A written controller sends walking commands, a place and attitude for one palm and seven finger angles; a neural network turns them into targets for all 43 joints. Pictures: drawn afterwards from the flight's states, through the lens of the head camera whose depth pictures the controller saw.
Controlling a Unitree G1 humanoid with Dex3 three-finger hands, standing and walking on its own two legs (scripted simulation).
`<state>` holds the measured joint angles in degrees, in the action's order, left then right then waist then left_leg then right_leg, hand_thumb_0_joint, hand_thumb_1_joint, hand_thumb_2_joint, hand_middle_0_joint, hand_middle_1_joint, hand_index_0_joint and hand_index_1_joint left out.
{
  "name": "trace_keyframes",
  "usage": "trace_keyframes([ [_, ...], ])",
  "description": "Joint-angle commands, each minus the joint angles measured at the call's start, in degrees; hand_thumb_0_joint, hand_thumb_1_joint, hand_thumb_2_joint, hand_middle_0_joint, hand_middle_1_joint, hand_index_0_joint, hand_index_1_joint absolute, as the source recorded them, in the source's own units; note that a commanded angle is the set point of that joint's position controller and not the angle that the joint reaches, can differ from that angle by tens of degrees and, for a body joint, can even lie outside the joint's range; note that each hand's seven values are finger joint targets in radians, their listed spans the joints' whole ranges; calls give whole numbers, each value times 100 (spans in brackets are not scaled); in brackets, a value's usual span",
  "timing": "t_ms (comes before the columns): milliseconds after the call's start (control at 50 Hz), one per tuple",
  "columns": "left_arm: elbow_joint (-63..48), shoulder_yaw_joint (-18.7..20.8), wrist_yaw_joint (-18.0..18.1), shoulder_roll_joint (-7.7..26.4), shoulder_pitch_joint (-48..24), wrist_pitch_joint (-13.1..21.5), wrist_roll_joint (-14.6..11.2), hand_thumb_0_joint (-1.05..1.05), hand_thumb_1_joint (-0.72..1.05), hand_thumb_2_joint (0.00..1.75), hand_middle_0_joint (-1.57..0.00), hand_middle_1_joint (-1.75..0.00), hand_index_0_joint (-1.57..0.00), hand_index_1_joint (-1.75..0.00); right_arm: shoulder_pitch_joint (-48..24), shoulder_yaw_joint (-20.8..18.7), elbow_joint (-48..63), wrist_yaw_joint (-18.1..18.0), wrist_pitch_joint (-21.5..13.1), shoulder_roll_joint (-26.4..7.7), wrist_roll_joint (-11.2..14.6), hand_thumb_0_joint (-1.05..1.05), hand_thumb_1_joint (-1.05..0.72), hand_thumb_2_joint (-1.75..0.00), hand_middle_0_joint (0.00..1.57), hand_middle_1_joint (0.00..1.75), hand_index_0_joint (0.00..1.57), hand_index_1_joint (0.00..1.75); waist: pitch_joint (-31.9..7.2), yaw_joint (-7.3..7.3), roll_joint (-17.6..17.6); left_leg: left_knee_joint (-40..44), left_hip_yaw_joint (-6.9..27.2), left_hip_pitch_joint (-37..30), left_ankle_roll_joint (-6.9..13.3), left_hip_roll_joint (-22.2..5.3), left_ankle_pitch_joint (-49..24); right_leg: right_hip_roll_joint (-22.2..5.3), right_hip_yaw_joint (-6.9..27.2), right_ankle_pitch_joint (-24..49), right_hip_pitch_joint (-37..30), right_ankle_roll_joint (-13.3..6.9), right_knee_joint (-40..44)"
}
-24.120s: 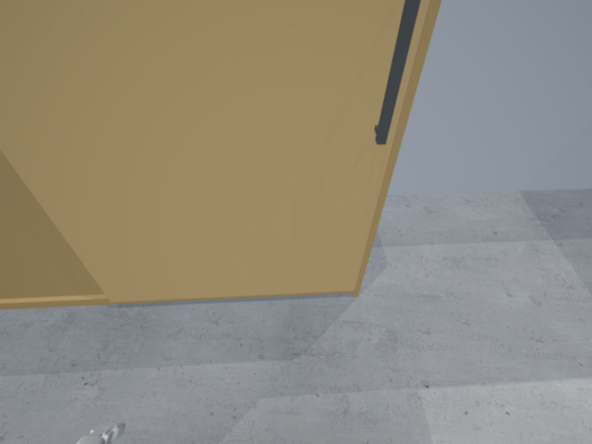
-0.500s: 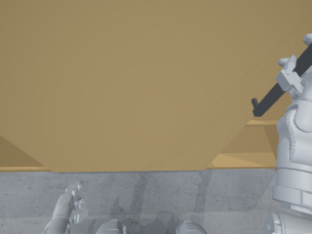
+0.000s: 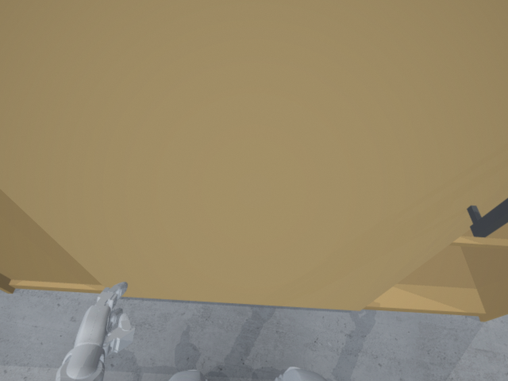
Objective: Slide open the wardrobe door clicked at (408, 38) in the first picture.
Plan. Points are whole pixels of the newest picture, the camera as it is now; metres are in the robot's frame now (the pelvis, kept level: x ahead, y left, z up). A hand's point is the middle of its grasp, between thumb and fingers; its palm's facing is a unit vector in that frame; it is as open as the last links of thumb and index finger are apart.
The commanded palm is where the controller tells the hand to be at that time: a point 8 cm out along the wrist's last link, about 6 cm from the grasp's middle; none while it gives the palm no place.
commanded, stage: stop walking and hold the door there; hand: right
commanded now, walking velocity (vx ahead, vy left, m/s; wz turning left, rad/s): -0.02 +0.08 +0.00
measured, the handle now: out of the picture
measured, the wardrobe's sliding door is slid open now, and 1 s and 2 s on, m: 0.49 0.50 0.50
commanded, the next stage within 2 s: none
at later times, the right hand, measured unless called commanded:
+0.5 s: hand out of the picture +0.35 -0.33 +0.19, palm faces +0.64 +0.74 -0.21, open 6.9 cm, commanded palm +0.30 -0.34 +0.17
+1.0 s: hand out of the picture +0.35 -0.34 +0.19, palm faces +0.60 +0.77 -0.21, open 6.7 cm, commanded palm +0.30 -0.35 +0.17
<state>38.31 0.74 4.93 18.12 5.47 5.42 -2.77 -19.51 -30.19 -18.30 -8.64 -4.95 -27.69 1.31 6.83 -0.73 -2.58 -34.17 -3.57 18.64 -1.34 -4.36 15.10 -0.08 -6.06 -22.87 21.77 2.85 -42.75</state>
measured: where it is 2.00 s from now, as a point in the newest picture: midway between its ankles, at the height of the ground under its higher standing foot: outside the picture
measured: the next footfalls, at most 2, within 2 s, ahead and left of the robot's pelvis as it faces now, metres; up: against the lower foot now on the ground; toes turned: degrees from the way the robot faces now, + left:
right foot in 0.02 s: +0.07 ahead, -0.08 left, +0.00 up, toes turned -6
left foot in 0.42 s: -0.02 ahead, +0.14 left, +0.00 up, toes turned +10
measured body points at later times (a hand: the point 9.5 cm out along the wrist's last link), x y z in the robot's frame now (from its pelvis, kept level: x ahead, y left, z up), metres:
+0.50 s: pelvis -0.03 +0.02 +0.01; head -0.01 +0.03 +0.46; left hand +0.08 +0.29 -0.09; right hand +0.31 -0.37 +0.20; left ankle -0.06 +0.13 -0.73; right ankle +0.03 -0.08 -0.73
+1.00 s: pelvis -0.05 +0.01 +0.01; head -0.05 +0.02 +0.46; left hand +0.02 +0.29 -0.10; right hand +0.31 -0.37 +0.20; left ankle -0.06 +0.13 -0.73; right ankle +0.03 -0.08 -0.73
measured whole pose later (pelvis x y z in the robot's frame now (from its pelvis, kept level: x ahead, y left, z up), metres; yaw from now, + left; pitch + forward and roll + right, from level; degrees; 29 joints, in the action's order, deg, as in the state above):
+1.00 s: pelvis -0.05 +0.01 +0.01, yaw +6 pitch +0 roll +1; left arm 41.4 -1.0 6.2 16.7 16.8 4.5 -2.3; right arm -28.4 -29.3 -43.3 -8.8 -5.8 -34.9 2.0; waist 0.0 0.9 -2.5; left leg -28.3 -3.9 13.3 -0.5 -1.2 14.9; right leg -4.5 -11.4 -9.4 19.2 -2.4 -28.6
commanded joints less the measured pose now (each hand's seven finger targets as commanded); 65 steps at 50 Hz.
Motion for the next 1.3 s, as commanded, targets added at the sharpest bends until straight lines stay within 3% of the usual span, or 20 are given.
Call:
trace_keyframes([
  [0,-897,270,89,656,-31,220,-37,0,90,90,-20,-30,-20,-30,-1561,457,1957,-16,-616,-1205,-21,0,-90,-90,45,140,45,140,-2514,25,-1018,-466,209,-48,34,-150,-103,-1851,1539,4724,-1982,-717,1780],
  [20,-973,268,-6,633,81,213,-50,0,90,90,-20,-30,-20,-30,-1522,626,1958,54,-583,-1090,-33,0,-90,-90,45,140,45,140,-2488,-24,-1347,-1104,309,232,29,196,1843,-2162,1692,4468,-1928,-1047,2061],
  [40,-982,181,-29,492,20,273,62,0,90,90,-20,-30,-20,-30,-1513,984,1940,98,-565,-679,-56,0,-90,-90,45,140,45,140,-2185,105,-1691,-2103,217,566,104,404,1879,-2199,1908,3576,-1805,-961,2527],
  [60,-936,200,6,522,42,343,78,0,90,90,-20,-30,-20,-30,-1663,618,2007,35,-601,-1162,-22,0,-90,-90,45,140,45,140,-2055,102,-1876,-2494,443,861,134,329,1701,-2241,2022,4098,-1983,-924,2467],
  [80,-857,191,-2,522,237,368,88,0,90,90,-20,-30,-20,-30,-1598,471,1961,7,-564,-1402,-98,0,-90,-90,45,140,45,140,-2061,114,-1397,-2615,445,938,98,277,1402,-2075,1634,4774,-2185,-826,2225],
  [140,-848,211,-33,527,385,425,59,0,90,90,-20,-30,-20,-30,-1448,527,1930,72,-353,-1326,-76,0,-90,-90,45,140,45,140,-2143,110,-1033,-2000,83,706,-13,354,813,-1695,888,4669,-2423,-689,2133],
  [280,-848,67,75,632,440,450,119,0,90,90,-20,-30,-20,-30,-1353,296,1329,37,-160,-1753,3,0,-90,-90,45,140,45,140,-1959,109,-1418,-98,-212,-173,-13,403,670,-1602,726,2568,-1919,-744,2618],
  [340,-802,63,72,703,437,444,121,0,90,90,-20,-30,-20,-30,-1466,179,1160,33,-241,-1946,-22,0,-90,-90,45,140,45,140,-2171,78,-1226,1075,-165,-833,70,301,-221,-1432,499,2475,-1737,-526,2171],
  [400,-774,80,120,626,421,389,162,0,90,90,-20,-30,-20,-30,-1484,-139,713,35,-328,-2355,-76,0,-90,-90,45,140,45,140,-2323,205,-418,944,542,-1052,324,-492,-2633,-917,109,2156,-1289,-180,1476],
  [420,-689,119,145,661,554,359,132,0,90,90,-20,-30,-20,-30,-1517,-407,543,5,-342,-2629,-89,0,-90,-90,45,140,45,140,-2506,186,-251,809,694,-1010,402,-618,-3100,-843,102,2417,-1367,-165,1285],
  [460,-630,149,199,662,525,295,35,0,90,90,-20,-30,-20,-30,-1543,-244,234,18,-272,-2446,-47,0,-90,-90,45,140,45,140,-2658,152,316,711,693,-1204,362,-564,-3679,-767,145,2816,-1322,-238,1046],
  [480,-634,177,214,683,514,278,29,0,90,90,-20,-30,-20,-30,-1659,-249,244,8,-264,-2441,-61,0,-90,-90,45,140,45,140,-2637,144,191,670,714,-1146,320,-547,-3755,-794,122,2911,-1367,-268,1073],
  [580,-545,198,250,784,527,150,31,0,90,90,-20,-30,-20,-30,-1856,17,-270,7,-269,-2319,-91,0,-90,-90,45,140,45,140,-2188,165,-593,812,447,-433,171,-221,-1629,-1077,380,2664,-1538,-384,1532],
  [740,-553,194,259,896,594,156,34,0,90,90,-20,-30,-20,-30,-2313,134,-870,30,-379,-2393,-109,0,-90,-90,45,140,45,140,-1791,154,-695,921,236,-251,188,24,71,-1204,613,684,-1179,-436,2304],
  [1020,-396,178,237,854,747,133,39,0,90,90,-20,-30,-20,-30,-2622,191,-1526,131,-529,-2458,-169,0,-90,-90,45,140,45,140,-1901,157,-230,1072,491,-208,199,-235,-617,-1008,340,1400,-1347,-411,1783],
  [1100,-390,234,184,829,698,-6,31,0,90,90,-20,-30,-20,-30,-2716,147,-1696,111,-589,-2600,-193,0,-90,-90,45,140,45,140,-1820,169,317,1223,1100,-314,444,-1055,-1399,-650,217,1570,-929,-305,971],
  [1160,-396,247,155,784,568,-90,-8,0,90,90,-20,-30,-20,-30,-2861,466,-1519,116,-609,-2306,-151,0,-90,-90,45,140,45,140,-1714,172,578,1172,1371,-482,644,-1604,-2200,-422,319,1188,-624,-240,502],
  [1220,-465,227,113,717,497,-95,-21,0,90,90,-20,-30,-20,-30,-2954,707,-1107,123,-595,-1915,-140,0,-90,-90,45,140,45,140,-1709,175,1163,828,997,-562,516,-1670,-2281,-443,440,1266,-652,-245,889],
  [1240,-454,241,113,745,469,-107,-12,0,90,90,-20,-30,-20,-30,-2873,704,-1052,121,-592,-1895,-140,0,-90,-90,45,140,45,140,-1680,190,983,609,769,-302,391,-1524,-1924,-577,472,1693,-915,-292,1140],
  [1280,-537,223,100,850,323,-124,-6,0,90,90,-20,-30,-20,-30,-3003,1132,-498,176,-689,-1405,-58,0,-90,-90,45,140,45,140,-1823,209,-650,-777,-24,407,6,-511,299,-1406,1375,2651,-1478,-608,1906],
])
